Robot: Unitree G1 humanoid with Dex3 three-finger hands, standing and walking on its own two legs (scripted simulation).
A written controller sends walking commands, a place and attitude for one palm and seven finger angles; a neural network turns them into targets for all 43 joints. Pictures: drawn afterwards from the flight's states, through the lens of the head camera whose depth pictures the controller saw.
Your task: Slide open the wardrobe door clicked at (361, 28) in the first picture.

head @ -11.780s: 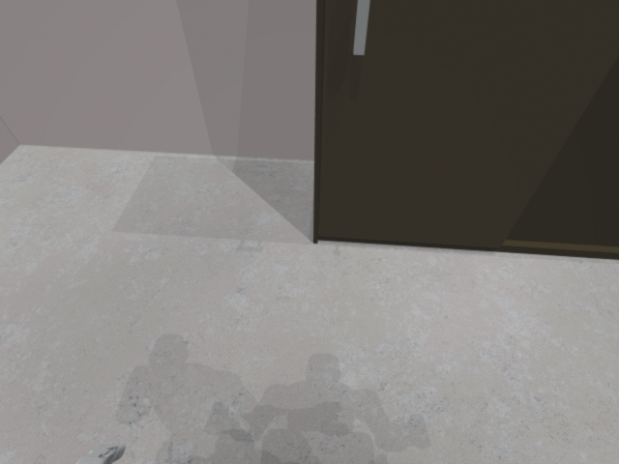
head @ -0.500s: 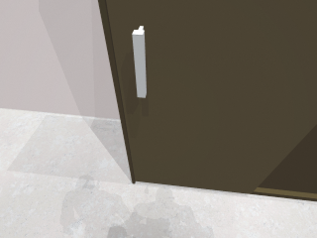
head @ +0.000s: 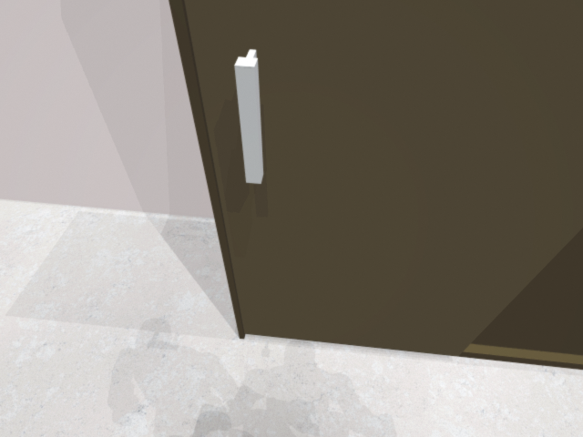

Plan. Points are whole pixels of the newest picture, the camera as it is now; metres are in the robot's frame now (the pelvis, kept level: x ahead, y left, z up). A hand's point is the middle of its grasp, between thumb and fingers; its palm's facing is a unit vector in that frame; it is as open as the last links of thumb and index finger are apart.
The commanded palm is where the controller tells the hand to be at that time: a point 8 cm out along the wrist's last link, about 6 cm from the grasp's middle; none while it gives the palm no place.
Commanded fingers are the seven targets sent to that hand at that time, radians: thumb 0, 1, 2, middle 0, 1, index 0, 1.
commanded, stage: look again from close up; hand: left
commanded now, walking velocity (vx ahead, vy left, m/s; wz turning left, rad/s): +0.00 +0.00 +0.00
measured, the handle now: (253, 120) +0.55 +0.10 +0.16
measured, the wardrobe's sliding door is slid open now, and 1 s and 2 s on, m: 0.00 0.00 0.00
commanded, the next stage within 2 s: none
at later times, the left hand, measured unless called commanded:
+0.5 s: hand out of the picture +0.07 +0.23 -0.16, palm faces -0.03 -0.95 -0.31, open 7.3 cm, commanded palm none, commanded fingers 0.00 0.90 0.90 -0.20 -0.30 -0.20 -0.30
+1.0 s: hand out of the picture +0.08 +0.24 -0.16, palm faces -0.02 -0.95 -0.31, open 7.3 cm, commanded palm none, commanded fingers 0.00 0.90 0.90 -0.20 -0.30 -0.20 -0.30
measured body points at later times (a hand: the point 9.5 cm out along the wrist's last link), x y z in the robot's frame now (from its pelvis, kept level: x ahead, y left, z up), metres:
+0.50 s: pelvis +0.01 +0.00 +0.00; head +0.01 +0.00 +0.45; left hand +0.07 +0.28 -0.14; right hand +0.07 -0.29 -0.14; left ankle -0.01 +0.11 -0.75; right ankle +0.03 -0.13 -0.75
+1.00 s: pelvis +0.02 +0.00 +0.00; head +0.02 +0.00 +0.45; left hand +0.08 +0.29 -0.14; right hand +0.08 -0.29 -0.13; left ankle -0.01 +0.11 -0.75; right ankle +0.03 -0.13 -0.75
